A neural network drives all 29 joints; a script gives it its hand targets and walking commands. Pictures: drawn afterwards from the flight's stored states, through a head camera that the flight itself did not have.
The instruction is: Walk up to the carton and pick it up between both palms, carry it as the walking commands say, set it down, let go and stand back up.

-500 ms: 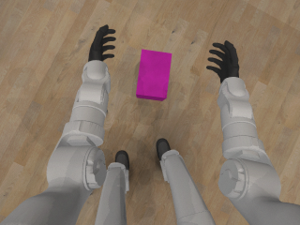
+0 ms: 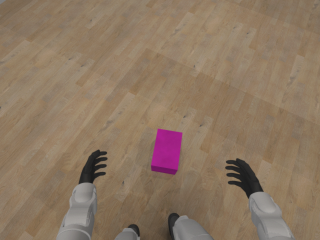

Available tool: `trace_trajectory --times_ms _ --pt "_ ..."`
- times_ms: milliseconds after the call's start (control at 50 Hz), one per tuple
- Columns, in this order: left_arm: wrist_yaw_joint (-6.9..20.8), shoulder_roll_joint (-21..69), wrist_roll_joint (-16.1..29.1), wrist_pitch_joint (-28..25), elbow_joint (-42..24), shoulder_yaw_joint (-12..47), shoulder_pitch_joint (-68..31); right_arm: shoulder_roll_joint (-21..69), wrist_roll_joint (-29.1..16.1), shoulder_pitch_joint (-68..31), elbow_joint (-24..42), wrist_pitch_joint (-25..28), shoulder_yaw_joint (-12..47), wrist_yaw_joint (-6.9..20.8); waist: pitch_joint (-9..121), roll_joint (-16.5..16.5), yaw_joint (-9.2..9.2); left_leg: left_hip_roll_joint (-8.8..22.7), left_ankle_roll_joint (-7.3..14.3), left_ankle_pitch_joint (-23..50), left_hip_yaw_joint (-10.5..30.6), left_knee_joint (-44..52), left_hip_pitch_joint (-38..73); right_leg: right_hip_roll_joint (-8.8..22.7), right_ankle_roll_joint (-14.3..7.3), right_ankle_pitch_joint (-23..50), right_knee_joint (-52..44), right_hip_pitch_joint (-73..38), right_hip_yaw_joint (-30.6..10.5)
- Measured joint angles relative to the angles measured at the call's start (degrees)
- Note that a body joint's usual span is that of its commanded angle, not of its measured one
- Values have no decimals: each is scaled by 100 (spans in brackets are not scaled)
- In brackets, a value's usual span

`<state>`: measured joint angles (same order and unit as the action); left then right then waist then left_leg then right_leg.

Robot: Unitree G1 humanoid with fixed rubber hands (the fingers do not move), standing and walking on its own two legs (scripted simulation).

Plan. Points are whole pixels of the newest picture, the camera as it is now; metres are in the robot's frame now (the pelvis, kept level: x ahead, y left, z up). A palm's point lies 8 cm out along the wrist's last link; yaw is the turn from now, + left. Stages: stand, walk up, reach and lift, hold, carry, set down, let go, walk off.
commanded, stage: let go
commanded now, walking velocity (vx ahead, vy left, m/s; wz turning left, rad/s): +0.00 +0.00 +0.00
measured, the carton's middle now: (166, 152) +0.48 -0.08 -0.68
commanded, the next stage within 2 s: stand in 0.74 s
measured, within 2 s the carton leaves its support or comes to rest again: neither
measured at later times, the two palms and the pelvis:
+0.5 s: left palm (39, 230) +0.18 +0.27 -0.05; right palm (242, 207) +0.18 -0.19 -0.05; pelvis +0.02 +0.04 +0.02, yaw +0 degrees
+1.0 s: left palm out of the picture +0.15 +0.30 -0.07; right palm (270, 212) +0.16 -0.27 -0.08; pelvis +0.03 +0.01 +0.01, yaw +0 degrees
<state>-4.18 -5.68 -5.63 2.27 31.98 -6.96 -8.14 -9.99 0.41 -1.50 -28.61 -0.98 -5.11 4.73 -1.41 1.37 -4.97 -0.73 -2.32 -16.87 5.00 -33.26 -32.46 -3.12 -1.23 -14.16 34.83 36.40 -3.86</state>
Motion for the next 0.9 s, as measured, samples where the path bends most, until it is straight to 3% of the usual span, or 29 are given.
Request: trace_trajectory --times_ms 160,320,520,740,820,900 --pt "376 -263 177 -171 -132 183 1077 45 12 930 146 40 290 -155 -152 -26 175 6 126 101 42 671 1447 54 74 134 -819 -1543 19" --pt "602 -533 376 -32 -544 386 1930 -61 -7 1348 217 -112 300 -79 -342 -78 344 -82 259 92 31 892 2307 164 174 171 -1193 -2487 -1" --pt "641 -624 637 295 -752 542 2194 -180 -14 1407 376 -533 321 -55 -411 -186 434 -141 331 -78 -47 684 2656 205 232 7 -980 -2813 -72" --pt "567 -546 610 284 -473 704 2026 -153 232 1400 565 -1281 400 -385 -314 -192 588 -69 227 -295 -175 302 2587 88 141 -278 -331 -2569 -178" --pt "410 -711 341 111 152 696 2031 -408 231 1342 59 -715 354 -570 -50 -289 499 -32 179 -361 -70 113 2231 49 106 -318 -238 -2285 -66" --pt "358 -1013 263 -16 614 539 2041 -716 239 1372 -442 -302 235 -567 34 -352 495 -29 156 -356 -15 124 2086 49 65 -345 -221 -2142 -11"
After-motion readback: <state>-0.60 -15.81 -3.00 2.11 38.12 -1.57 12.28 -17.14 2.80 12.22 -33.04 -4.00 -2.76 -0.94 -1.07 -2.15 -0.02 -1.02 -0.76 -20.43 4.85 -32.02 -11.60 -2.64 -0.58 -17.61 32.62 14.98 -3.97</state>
